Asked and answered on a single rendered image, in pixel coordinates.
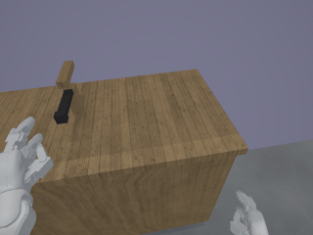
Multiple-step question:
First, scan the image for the tap lever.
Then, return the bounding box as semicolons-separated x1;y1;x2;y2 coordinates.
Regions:
53;89;73;124

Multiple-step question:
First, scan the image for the counter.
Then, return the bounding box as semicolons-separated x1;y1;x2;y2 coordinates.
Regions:
0;60;248;235

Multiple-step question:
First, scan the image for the robot left hand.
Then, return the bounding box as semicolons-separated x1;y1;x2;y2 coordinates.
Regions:
0;117;54;194

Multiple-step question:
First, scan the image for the robot left forearm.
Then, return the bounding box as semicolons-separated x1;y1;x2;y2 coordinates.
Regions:
0;189;36;235

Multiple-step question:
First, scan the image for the robot right hand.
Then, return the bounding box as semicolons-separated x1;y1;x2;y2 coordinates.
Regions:
230;190;269;235

